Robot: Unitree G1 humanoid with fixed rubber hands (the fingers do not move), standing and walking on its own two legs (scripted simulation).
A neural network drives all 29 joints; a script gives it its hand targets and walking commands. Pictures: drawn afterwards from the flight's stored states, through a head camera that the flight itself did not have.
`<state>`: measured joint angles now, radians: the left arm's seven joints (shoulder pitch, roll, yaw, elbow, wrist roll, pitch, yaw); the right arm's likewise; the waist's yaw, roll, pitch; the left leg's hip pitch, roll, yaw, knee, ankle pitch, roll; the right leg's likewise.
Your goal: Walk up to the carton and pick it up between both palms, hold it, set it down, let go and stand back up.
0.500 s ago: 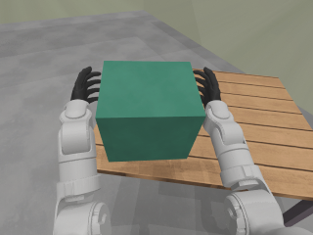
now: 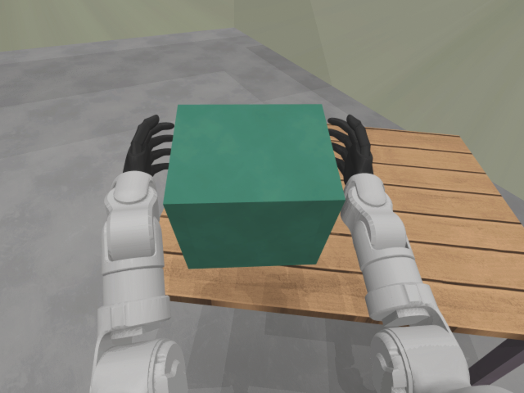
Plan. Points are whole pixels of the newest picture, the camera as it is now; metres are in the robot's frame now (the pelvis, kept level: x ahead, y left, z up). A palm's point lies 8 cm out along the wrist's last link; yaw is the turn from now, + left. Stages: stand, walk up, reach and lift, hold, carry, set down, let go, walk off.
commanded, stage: set down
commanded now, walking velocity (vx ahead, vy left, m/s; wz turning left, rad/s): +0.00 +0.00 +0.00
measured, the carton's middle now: (252, 190) +0.37 -0.02 +0.14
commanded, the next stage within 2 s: none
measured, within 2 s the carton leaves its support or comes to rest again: neither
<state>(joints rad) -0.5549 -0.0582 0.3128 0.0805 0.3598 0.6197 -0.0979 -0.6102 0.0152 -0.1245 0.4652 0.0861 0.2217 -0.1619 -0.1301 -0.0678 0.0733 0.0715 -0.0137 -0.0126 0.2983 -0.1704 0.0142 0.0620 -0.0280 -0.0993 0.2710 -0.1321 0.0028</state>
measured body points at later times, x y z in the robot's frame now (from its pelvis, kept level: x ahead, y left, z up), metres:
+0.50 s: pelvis +0.02 +0.01 +0.00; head +0.00 +0.03 +0.45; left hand +0.40 +0.12 +0.14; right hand +0.36 -0.19 +0.14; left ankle +0.01 +0.11 -0.75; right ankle +0.03 -0.12 -0.75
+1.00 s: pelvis +0.02 +0.02 +0.00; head +0.01 +0.04 +0.45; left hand +0.42 +0.11 +0.11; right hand +0.36 -0.20 +0.12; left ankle +0.01 +0.11 -0.75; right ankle +0.03 -0.12 -0.75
